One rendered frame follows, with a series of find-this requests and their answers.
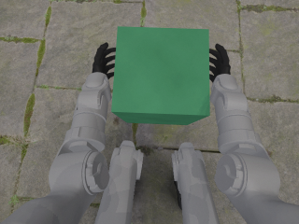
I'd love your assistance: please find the robot right foot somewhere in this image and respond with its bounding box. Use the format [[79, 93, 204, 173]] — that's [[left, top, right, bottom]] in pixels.
[[173, 177, 182, 210]]

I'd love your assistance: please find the robot right upper arm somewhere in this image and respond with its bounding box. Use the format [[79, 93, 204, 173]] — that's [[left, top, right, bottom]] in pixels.
[[214, 151, 299, 224]]

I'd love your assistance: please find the robot left upper arm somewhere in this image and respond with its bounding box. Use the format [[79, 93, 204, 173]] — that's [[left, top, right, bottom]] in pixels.
[[0, 149, 110, 224]]

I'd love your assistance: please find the robot right forearm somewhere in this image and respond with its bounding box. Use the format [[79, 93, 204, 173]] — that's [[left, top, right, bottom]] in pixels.
[[209, 74, 280, 185]]

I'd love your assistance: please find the robot right thigh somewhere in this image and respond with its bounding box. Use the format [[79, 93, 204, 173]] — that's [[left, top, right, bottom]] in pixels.
[[171, 147, 220, 224]]

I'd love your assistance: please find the carton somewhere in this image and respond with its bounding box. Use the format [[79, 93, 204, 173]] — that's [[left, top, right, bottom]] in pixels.
[[111, 26, 210, 125]]

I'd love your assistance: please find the right robot hand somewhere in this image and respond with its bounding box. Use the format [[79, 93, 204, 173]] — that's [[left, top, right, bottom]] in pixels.
[[209, 43, 231, 83]]

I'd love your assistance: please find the left robot hand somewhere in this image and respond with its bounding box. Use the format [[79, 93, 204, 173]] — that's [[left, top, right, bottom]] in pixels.
[[92, 42, 116, 79]]

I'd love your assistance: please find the robot left forearm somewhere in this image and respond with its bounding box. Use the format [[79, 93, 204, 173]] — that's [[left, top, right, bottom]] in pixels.
[[49, 72, 112, 184]]

